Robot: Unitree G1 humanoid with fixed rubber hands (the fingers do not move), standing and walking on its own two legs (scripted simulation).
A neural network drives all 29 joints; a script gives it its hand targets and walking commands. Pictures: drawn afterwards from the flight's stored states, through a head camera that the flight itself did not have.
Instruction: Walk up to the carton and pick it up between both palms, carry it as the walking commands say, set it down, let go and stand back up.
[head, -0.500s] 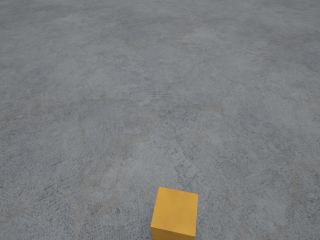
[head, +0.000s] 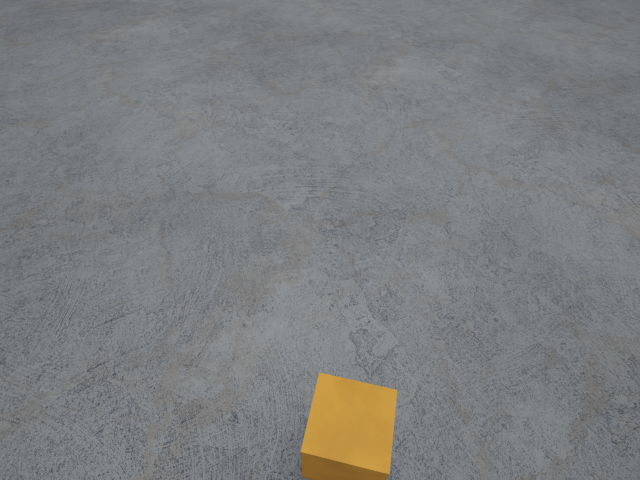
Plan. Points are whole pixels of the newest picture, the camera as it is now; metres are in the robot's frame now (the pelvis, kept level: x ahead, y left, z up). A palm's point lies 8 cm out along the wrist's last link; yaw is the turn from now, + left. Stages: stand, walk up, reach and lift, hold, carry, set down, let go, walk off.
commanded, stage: walk up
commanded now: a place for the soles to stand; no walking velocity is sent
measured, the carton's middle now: (348, 435) +0.39 -0.09 -0.65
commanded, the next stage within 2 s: reach and lift in 1.90 s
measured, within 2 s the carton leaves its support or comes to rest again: neither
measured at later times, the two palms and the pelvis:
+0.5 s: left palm out of the picture +0.05 +0.23 -0.12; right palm out of the picture -0.03 -0.30 -0.15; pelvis -0.09 -0.02 -0.02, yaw -15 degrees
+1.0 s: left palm out of the picture +0.02 +0.22 -0.14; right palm out of the picture -0.18 -0.23 -0.14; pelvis -0.09 +0.00 +0.00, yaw -21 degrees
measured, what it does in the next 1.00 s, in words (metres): steps on the spot, turning right: left foot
